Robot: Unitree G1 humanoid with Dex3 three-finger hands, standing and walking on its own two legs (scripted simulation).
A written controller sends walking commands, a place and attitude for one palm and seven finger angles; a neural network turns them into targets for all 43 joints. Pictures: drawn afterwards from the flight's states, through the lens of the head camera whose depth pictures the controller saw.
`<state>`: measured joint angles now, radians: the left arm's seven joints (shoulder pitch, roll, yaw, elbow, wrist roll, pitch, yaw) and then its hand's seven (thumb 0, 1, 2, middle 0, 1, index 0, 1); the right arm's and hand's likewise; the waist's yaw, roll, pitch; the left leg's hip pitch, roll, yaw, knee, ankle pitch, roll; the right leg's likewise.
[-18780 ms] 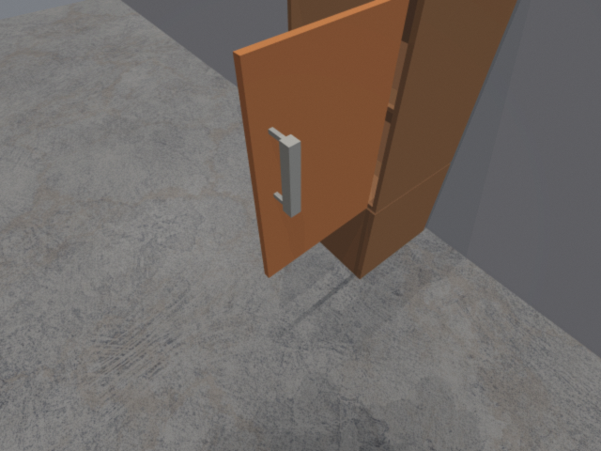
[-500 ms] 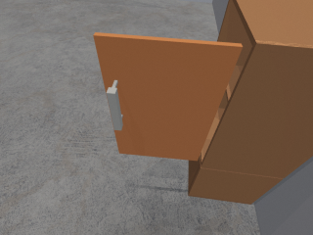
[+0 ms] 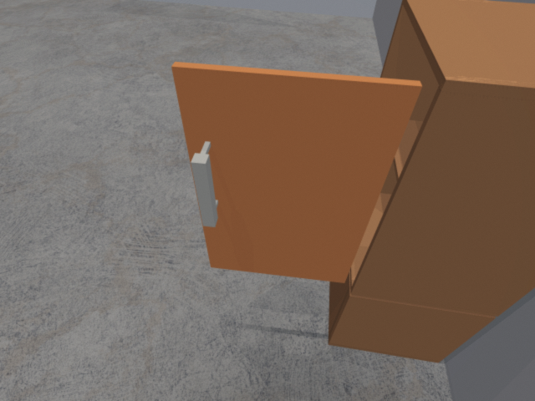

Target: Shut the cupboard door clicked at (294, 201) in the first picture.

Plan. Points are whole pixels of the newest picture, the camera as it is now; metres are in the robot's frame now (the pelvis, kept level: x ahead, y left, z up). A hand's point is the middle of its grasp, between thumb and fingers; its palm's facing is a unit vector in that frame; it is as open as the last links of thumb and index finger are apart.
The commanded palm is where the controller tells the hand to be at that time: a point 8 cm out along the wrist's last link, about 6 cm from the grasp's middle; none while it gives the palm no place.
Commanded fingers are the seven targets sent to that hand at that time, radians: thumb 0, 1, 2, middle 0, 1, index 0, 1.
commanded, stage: come to a stop and stand still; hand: left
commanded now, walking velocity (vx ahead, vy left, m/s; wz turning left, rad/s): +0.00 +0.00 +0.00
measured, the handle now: (208, 185) +0.50 +0.15 +0.02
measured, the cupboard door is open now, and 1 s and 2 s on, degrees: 92 92 92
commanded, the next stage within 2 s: look again from close up in 0.58 s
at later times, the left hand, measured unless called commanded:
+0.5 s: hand out of the picture +0.00 +0.16 -0.18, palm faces +0.01 -0.99 -0.16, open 7.4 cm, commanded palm none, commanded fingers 0.00 0.90 0.90 -0.20 -0.30 -0.20 -0.30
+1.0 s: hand out of the picture -0.03 +0.16 -0.18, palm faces +0.03 -0.99 -0.13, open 7.4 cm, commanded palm none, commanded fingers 0.00 0.90 0.90 -0.20 -0.30 -0.20 -0.30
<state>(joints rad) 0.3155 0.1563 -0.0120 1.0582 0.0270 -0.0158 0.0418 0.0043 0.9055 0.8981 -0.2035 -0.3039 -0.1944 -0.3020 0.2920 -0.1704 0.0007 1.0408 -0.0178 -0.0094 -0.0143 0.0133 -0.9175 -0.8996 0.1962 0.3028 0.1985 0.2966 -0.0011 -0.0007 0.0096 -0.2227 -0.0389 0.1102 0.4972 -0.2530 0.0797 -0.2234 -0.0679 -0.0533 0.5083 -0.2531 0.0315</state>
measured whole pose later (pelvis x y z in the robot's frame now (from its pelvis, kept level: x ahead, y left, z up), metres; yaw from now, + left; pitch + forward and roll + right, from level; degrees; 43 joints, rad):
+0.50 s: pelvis +0.00 +0.00 +0.01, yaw +0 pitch -2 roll +0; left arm 0.32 0.16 -0.02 1.08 0.02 -0.02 0.04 0.00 0.91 0.90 -0.20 -0.30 -0.19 -0.30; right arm 0.26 -0.16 0.02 1.11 -0.01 -0.01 -0.01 0.01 -0.91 -0.90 0.20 0.30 0.20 0.30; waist 0.01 -0.03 0.02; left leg -0.17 -0.03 0.11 0.43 -0.22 0.07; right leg -0.17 -0.06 -0.06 0.43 -0.22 0.03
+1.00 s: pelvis +0.00 +0.01 +0.01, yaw +0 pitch -2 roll +0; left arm 0.36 0.13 -0.01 1.11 0.02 -0.01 0.04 0.00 0.91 0.90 -0.20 -0.30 -0.19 -0.30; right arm 0.30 -0.12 0.01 1.14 -0.01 -0.01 -0.02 0.01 -0.91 -0.90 0.20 0.30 0.20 0.30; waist 0.01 -0.04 0.03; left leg -0.16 -0.05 0.12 0.41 -0.21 0.09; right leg -0.17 -0.07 -0.05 0.42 -0.21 0.05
